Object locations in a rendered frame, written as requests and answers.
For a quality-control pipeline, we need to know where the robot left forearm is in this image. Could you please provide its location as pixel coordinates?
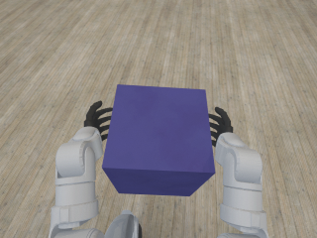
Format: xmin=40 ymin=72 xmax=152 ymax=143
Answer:
xmin=49 ymin=126 xmax=104 ymax=238

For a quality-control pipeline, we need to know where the robot left shin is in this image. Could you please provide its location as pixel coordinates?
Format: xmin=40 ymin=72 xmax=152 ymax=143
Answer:
xmin=121 ymin=209 xmax=134 ymax=216

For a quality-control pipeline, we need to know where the robot left hand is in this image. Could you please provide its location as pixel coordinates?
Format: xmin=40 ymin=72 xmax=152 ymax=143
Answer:
xmin=83 ymin=100 xmax=113 ymax=141

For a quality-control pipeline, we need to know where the robot right hand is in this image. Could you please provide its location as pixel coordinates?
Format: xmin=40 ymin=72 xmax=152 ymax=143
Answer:
xmin=208 ymin=106 xmax=234 ymax=147

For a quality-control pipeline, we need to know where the robot right forearm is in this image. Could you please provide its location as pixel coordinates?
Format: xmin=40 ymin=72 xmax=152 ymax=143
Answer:
xmin=214 ymin=132 xmax=269 ymax=238

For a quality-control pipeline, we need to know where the left robot upper arm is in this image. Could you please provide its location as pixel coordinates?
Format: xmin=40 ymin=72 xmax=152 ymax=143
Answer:
xmin=54 ymin=228 xmax=105 ymax=238

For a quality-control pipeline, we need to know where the carton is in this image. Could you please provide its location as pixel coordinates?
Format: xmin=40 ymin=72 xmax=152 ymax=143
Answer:
xmin=102 ymin=84 xmax=216 ymax=196

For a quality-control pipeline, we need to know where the left robot thigh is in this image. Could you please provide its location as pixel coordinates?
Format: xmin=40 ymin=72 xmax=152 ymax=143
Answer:
xmin=104 ymin=214 xmax=139 ymax=238

